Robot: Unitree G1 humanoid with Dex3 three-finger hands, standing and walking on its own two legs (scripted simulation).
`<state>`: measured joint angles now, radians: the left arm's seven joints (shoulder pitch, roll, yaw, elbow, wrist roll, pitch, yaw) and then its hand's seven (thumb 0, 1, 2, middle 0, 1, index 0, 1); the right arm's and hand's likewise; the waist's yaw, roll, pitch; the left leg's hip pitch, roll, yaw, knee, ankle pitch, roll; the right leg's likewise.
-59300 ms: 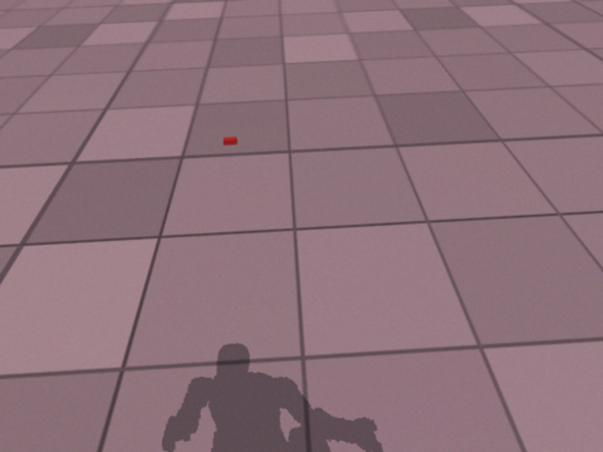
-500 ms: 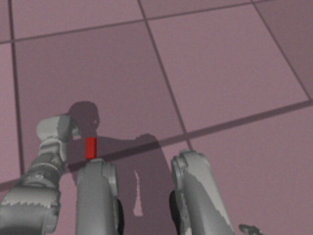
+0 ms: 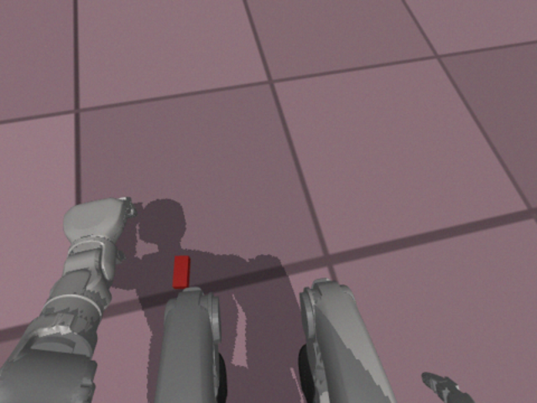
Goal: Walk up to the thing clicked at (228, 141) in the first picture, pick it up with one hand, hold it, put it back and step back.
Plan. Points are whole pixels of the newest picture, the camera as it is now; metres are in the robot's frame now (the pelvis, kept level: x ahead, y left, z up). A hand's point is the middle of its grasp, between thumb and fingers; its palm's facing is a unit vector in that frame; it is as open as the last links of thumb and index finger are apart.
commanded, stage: go down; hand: left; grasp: from above
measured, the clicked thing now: (181, 272) +0.42 +0.20 -0.41
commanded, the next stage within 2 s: none
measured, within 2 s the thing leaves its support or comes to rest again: neither
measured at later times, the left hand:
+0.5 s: hand (80, 229) +0.40 +0.27 -0.03, palm faces -0.39 -0.08 -0.92, open 11.0 cm
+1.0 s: hand (66, 221) +0.40 +0.27 +0.01, palm faces -0.41 -0.08 -0.91, open 11.7 cm
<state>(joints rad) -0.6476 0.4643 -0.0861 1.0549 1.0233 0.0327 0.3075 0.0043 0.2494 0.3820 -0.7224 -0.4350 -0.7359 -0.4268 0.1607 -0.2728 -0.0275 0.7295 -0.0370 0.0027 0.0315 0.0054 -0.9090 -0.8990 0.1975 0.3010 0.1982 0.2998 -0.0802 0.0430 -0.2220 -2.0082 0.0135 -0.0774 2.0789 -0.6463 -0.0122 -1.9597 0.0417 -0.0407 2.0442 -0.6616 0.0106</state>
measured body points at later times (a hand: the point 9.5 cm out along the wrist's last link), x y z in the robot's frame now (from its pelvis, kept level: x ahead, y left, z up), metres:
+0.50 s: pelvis +0.01 +0.00 +0.08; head +0.17 +0.03 +0.50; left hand +0.41 +0.27 +0.02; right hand +0.12 -0.27 -0.05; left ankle +0.09 +0.13 -0.40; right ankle +0.10 -0.12 -0.40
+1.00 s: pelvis +0.03 +0.01 +0.12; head +0.17 +0.03 +0.55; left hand +0.41 +0.28 +0.06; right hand +0.13 -0.26 -0.01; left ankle +0.09 +0.13 -0.40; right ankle +0.10 -0.12 -0.40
